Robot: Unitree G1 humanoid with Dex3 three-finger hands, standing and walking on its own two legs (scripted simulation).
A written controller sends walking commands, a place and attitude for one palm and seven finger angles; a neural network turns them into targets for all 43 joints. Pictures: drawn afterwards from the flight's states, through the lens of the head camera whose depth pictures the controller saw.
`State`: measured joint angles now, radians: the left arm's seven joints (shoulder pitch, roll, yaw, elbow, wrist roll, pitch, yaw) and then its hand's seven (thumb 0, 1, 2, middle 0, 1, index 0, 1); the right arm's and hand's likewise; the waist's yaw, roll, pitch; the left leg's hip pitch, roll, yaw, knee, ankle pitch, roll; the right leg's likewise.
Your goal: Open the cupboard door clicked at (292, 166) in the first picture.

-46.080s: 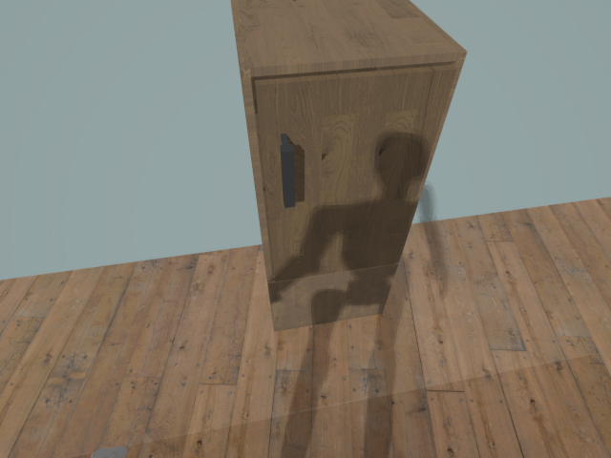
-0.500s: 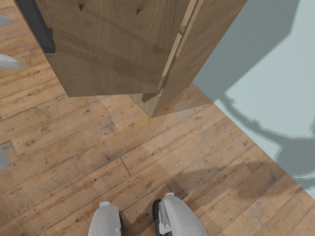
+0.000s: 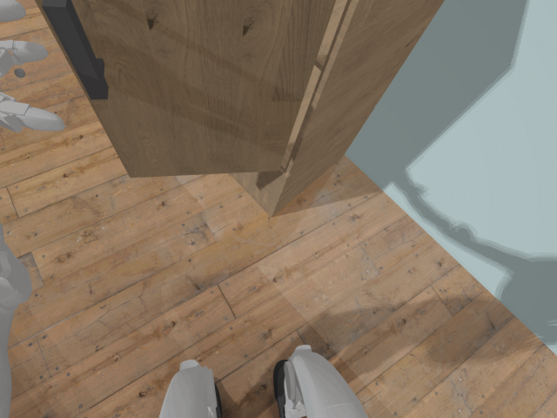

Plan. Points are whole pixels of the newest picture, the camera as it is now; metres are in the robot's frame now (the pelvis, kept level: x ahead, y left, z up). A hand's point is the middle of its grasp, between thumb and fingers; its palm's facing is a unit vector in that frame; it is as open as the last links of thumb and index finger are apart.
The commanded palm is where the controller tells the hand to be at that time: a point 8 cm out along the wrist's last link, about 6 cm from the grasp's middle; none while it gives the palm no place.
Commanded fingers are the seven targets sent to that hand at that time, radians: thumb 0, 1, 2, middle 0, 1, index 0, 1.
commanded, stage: slide the fingers in behind the handle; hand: left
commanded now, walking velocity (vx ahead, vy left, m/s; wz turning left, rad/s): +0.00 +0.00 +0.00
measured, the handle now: (82, 40) +0.59 +0.20 +0.08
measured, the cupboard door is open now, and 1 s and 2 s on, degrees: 54 53 53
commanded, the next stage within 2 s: close the thumb around the handle in 1.56 s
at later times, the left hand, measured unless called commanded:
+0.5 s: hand (56, 69) +0.55 +0.22 +0.08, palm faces +0.01 -1.00 -0.01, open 14.0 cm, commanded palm +0.53 +0.25 +0.07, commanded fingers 0.00 -0.50 0.30 -0.30 -1.20 -0.30 -1.20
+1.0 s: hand (92, 70) +0.55 +0.18 +0.08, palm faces +0.00 -1.00 +0.00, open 14.0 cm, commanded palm +0.53 +0.22 +0.07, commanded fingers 0.00 -0.50 0.30 -0.30 -1.20 -0.30 -1.20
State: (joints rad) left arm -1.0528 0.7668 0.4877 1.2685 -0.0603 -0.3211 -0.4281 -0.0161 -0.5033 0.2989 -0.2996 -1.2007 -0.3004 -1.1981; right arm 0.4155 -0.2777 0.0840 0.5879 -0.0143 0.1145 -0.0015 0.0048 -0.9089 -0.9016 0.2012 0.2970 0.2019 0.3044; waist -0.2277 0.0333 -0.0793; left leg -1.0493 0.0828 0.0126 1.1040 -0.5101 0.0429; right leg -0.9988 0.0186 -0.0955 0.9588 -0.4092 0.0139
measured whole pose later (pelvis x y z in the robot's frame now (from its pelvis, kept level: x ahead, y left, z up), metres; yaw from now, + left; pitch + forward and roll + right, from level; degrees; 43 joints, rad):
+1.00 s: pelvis +0.00 -0.01 +0.00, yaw +0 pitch +26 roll -5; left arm -1.07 0.59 0.41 1.24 -0.04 -0.35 -0.26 -0.02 -0.50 0.30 -0.30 -1.20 -0.30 -1.21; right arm 0.42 -0.26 0.06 0.61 -0.03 0.08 0.02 0.01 -0.91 -0.90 0.20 0.30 0.20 0.30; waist -0.23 0.04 -0.10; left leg -1.05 0.08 0.02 1.10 -0.51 0.03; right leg -1.01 0.01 -0.09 0.98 -0.42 0.00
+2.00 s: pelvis +0.00 -0.01 +0.00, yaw +0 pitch +25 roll -5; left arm -1.05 0.57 0.40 1.23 -0.05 -0.38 -0.23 -0.01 -0.01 0.51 -0.33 -1.25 -0.34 -1.25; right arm 0.43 -0.26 0.05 0.62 -0.04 0.07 0.03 0.01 -0.91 -0.90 0.20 0.30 0.20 0.30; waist -0.22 0.05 -0.10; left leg -1.04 0.07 0.02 1.10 -0.51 0.03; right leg -1.01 0.01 -0.08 0.99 -0.42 0.00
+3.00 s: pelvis +0.02 -0.01 +0.02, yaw +0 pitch +20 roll -2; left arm -0.46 0.20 0.27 0.64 -0.15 -0.36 -0.03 0.00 0.69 0.74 -0.35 -1.33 -0.35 -1.31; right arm 0.36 -0.25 0.00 0.54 0.00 0.08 0.06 0.01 -0.91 -0.90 0.20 0.30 0.20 0.30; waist -0.10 0.04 -0.15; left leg -0.81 0.06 0.07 0.95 -0.49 0.03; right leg -0.81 0.01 -0.03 0.89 -0.42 0.01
